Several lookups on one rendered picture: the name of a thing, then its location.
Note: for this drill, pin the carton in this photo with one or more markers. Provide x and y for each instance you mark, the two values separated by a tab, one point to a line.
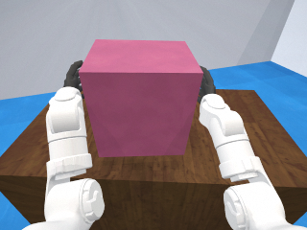
140	96

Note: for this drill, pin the left robot forearm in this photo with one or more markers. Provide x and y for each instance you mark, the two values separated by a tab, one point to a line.
66	135

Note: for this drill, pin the robot right hand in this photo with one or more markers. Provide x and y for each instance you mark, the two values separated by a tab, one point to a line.
207	85

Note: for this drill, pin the left robot upper arm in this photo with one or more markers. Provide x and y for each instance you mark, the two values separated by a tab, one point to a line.
73	205

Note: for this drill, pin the right robot upper arm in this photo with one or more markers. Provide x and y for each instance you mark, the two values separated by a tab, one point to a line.
255	206

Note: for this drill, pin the robot left hand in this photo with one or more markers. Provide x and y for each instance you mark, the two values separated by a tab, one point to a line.
72	77

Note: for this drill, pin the pedestal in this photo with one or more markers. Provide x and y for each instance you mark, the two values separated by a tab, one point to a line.
162	192

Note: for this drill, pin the right robot forearm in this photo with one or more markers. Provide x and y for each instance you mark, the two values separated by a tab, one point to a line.
230	139

